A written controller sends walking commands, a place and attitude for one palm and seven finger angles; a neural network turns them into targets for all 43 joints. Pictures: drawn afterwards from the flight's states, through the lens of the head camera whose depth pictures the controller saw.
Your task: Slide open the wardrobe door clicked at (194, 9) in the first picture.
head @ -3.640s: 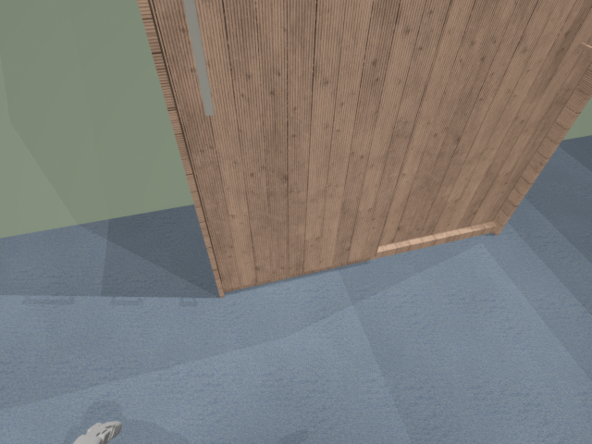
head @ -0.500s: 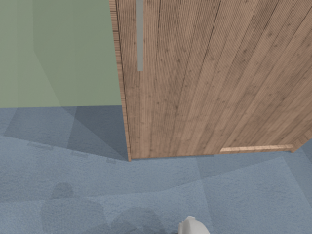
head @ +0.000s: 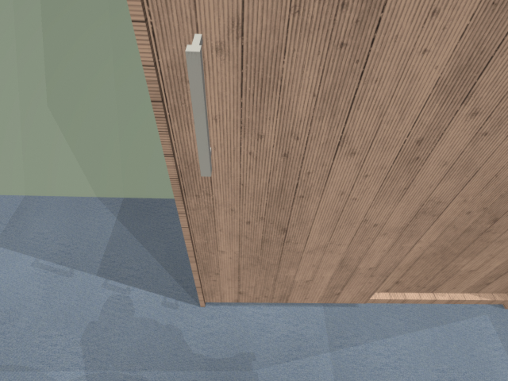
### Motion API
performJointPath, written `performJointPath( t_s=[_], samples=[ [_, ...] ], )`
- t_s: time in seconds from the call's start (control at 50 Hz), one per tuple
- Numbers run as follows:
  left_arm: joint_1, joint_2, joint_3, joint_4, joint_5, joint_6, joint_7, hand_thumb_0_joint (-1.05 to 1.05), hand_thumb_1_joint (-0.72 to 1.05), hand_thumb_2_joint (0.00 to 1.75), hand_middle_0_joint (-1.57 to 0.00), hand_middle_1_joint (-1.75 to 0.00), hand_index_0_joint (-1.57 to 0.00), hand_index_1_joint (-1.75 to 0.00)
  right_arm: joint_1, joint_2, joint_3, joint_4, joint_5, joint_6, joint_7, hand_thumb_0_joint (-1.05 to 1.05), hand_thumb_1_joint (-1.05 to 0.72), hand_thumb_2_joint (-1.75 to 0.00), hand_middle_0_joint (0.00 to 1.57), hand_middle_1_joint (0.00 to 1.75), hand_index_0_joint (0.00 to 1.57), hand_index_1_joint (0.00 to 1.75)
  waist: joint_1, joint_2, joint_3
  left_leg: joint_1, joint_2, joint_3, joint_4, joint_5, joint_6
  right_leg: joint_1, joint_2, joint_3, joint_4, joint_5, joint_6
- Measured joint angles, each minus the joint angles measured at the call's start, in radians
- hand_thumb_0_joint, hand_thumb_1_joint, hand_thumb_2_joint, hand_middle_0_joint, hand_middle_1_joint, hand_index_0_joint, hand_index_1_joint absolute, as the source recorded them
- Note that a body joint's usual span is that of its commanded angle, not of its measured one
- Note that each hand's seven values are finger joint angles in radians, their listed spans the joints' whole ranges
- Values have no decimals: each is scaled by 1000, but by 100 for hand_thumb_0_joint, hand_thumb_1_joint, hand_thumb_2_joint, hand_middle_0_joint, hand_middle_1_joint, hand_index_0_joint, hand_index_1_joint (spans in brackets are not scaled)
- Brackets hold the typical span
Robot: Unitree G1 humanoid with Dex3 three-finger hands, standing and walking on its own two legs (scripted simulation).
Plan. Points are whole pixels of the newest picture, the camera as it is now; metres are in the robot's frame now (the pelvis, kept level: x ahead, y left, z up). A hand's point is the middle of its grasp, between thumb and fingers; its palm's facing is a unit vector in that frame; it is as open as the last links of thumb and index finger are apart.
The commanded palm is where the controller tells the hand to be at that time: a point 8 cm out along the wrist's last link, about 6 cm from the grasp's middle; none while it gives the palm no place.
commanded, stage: come to a stop and stand still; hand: left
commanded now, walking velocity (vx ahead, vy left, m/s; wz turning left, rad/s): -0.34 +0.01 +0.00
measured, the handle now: (202, 113) +0.47 +0.13 +0.18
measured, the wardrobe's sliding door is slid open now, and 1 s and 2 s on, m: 0.00 0.00 0.00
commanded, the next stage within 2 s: look again from close up in 1.96 s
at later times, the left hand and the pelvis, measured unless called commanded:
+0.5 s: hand out of the picture -0.01 +0.14 -0.15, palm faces +0.07 -0.96 -0.27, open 7.4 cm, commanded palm none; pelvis -0.03 -0.05 +0.00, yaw +0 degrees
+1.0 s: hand out of the picture -0.05 +0.17 -0.17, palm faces +0.06 -0.98 -0.20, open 7.4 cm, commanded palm none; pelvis -0.05 -0.01 +0.01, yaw +1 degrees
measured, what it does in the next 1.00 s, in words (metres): steps on the spot: right foot, then left foot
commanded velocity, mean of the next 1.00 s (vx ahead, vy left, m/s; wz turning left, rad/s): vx -0.01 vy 0.04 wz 0.00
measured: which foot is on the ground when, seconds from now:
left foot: down 0.00-0.34, up 0.36-0.68, down 0.70-1.00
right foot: down 0.00-0.06, up 0.08-0.32, down 0.34-1.00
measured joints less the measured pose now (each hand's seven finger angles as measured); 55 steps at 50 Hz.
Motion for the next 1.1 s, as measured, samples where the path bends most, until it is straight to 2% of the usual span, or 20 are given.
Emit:
performJointPath(
  t_s=[0.06,0.1,0.16,0.22,0.28,0.34,0.38,0.42,0.46,0.52,0.58,0.64,0.7,0.76,0.86,0.94,1.1],
  samples=[
    [14,0,0,-2,-6,30,11,0,92,90,-20,-30,-20,-30,-24,31,12,-9,3,8,-4,0,-92,-90,20,30,19,30,19,-53,9,50,-35,29,-26,-76,38,-10,-42,30,78,-19,31],
    [11,-3,0,-12,-8,46,12,0,92,90,-20,-30,-20,-30,-45,41,17,-21,3,16,-10,0,-91,-90,20,30,20,30,25,-62,25,68,-46,43,-52,-83,49,-52,-54,72,186,-126,55],
    [-15,-5,10,-31,-7,66,9,0,91,90,-20,-30,-20,-30,-77,42,13,-39,-3,33,-15,0,-91,-90,20,30,20,30,18,-38,61,69,-44,38,-82,-53,49,-132,-54,130,356,-233,65],
    [-36,5,25,-59,-4,71,8,0,91,90,-20,-30,-20,-30,-99,31,-2,-50,-5,49,-13,-1,-91,-90,20,30,20,30,15,-10,89,55,-31,30,-92,-29,40,-185,-58,164,422,-239,72],
    [-42,22,36,-81,-2,70,8,0,91,90,-20,-30,-20,-30,-101,10,-16,-50,-9,62,-7,-1,-91,-90,20,30,20,30,13,10,91,34,-16,23,-78,-19,22,-180,-72,169,359,-186,75],
    [-18,48,39,-100,7,54,7,0,91,90,-20,-30,-20,-30,-78,-7,-29,-45,-4,74,3,-1,-91,-90,20,30,20,30,16,1,60,-8,-13,24,-9,-41,-1,-104,-95,169,141,-32,74],
    [-15,43,34,-88,15,55,8,0,91,90,-20,-30,-19,-30,-61,-29,-42,-39,0,89,9,0,-91,-90,20,30,20,30,9,21,53,-39,-22,-18,87,-186,-5,-111,-84,158,168,-37,62],
    [-4,31,24,-83,18,60,3,0,91,90,-20,-30,-19,-30,-30,-51,-51,-30,-2,103,15,0,-91,-90,20,30,20,30,3,32,30,-62,-46,-52,199,-263,-2,-101,-83,144,152,-27,53],
    [9,22,19,-79,17,58,-1,0,91,90,-20,-30,-20,-30,-3,-65,-53,-16,-6,107,21,0,-91,-90,20,30,20,30,4,27,7,-68,-60,-60,288,-251,-1,-91,-84,146,110,1,50],
    [14,14,14,-76,17,53,-5,0,91,90,-20,-30,-20,-30,40,-78,-51,-4,-8,95,28,0,-91,-90,20,30,20,30,-2,12,-13,-43,-63,-57,325,-220,-9,-82,-88,144,51,41,49],
    [7,12,13,-81,18,45,-7,0,91,90,-20,-30,-20,-30,81,-81,-46,6,-8,87,28,0,-91,-90,20,30,20,30,0,-7,-19,10,-58,-51,261,-237,-17,-82,-96,134,14,67,51],
    [-5,16,17,-82,19,39,-6,0,91,90,-20,-30,-20,-30,106,-77,-37,15,-5,79,24,0,-91,-90,20,30,20,30,9,-22,-13,81,-55,-44,119,-261,-18,-92,-106,127,1,83,59],
    [-8,25,20,-71,9,42,-7,0,91,90,-20,-30,-20,-30,122,-69,-24,17,-1,56,17,0,-91,-90,20,30,19,30,9,-20,-10,176,-46,-48,-96,-169,-10,-118,-104,119,27,80,78],
    [-14,47,24,-39,0,59,-5,0,91,90,-20,-30,-20,-30,125,-30,-6,32,-4,43,7,0,-91,-90,20,30,19,30,6,-56,-6,187,-67,-37,-109,-163,7,-120,-120,137,42,60,85],
    [-13,57,14,10,2,63,-7,0,91,90,-20,-30,-20,-30,131,21,21,54,-5,32,-6,1,-91,-90,20,30,20,30,4,-60,-14,222,-75,-21,-135,-155,16,-81,-124,152,-10,111,99],
    [-9,42,2,33,2,57,-8,0,91,90,-20,-30,-20,-30,138,20,23,73,1,31,-7,2,-94,-90,20,30,20,30,1,-36,-19,241,-74,-17,-151,-153,19,-57,-123,154,-39,115,112],
    [-3,13,-12,55,0,43,-4,0,91,90,-20,-30,-19,-30,142,26,24,91,6,17,-4,1,-92,-90,20,30,20,30,-8,-24,-9,251,-71,-15,-181,-140,16,-51,-118,154,-61,124,108]
  ],
)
